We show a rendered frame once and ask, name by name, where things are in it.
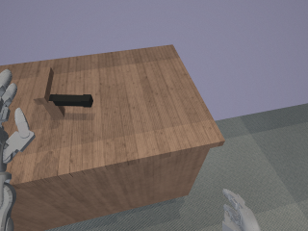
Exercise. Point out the robot left hand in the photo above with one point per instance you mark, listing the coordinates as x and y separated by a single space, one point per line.
20 139

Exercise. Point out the counter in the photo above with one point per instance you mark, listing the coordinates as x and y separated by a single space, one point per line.
143 140

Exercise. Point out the robot left forearm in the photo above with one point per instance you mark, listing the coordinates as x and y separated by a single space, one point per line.
7 200

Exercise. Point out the tap lever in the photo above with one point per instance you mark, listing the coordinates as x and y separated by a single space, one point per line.
72 100

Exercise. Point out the robot right hand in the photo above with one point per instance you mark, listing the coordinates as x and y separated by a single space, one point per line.
243 219

